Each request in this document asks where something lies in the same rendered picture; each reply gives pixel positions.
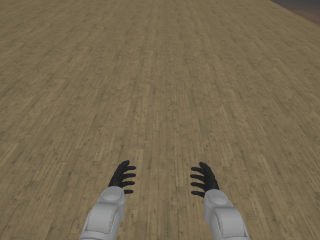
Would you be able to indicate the robot right hand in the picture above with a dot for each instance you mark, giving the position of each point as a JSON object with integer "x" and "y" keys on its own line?
{"x": 208, "y": 179}

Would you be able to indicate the robot left forearm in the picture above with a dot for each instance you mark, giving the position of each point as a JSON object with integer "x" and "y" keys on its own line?
{"x": 103, "y": 220}

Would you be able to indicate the robot right forearm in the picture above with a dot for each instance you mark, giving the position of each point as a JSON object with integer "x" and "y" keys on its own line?
{"x": 225, "y": 221}

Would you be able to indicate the robot left hand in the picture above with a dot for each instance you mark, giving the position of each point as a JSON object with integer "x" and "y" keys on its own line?
{"x": 119, "y": 176}

